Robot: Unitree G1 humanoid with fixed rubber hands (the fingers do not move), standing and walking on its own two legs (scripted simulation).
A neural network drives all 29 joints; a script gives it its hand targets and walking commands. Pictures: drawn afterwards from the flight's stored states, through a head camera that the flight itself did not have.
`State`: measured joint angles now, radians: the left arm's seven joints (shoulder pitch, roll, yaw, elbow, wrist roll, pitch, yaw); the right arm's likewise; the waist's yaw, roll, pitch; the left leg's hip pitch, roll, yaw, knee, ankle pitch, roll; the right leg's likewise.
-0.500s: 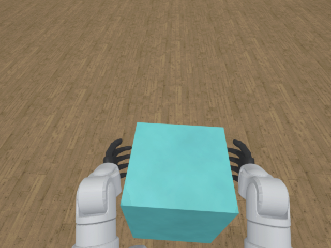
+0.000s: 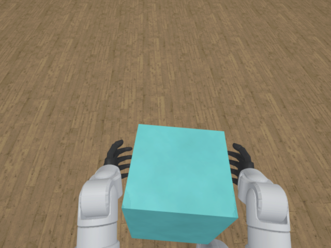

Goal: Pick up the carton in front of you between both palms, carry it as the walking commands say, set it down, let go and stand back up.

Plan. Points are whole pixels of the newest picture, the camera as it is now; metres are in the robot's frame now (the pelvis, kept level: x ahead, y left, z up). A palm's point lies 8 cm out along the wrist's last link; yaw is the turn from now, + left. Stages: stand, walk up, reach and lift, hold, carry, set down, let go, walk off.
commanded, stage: carry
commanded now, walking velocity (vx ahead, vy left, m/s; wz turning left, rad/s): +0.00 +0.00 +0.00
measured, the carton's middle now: (175, 187) +0.26 +0.00 -0.03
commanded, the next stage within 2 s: none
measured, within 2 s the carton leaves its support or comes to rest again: neither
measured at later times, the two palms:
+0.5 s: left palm (125, 102) +0.46 +0.14 +0.07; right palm (231, 102) +0.47 -0.16 +0.07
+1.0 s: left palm (118, 117) +0.44 +0.16 +0.03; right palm (219, 114) +0.46 -0.13 +0.03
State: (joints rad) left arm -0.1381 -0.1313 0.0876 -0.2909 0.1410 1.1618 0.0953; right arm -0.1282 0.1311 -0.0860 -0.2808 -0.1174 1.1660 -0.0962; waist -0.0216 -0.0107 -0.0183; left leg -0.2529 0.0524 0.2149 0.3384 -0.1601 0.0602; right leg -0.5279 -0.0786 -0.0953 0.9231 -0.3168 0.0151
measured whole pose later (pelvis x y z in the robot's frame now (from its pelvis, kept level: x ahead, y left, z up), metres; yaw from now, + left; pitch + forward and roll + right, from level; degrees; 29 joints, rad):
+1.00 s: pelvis +0.19 -0.01 -0.02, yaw +4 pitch +2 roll -1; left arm -0.13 -0.13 0.09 -0.07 0.20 0.96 0.06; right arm -0.13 0.13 -0.09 -0.06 -0.20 0.98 -0.07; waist 0.00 0.02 -0.10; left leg -0.12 0.06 0.18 0.54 -0.45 0.00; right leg -0.37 -0.08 -0.20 0.59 -0.25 -0.01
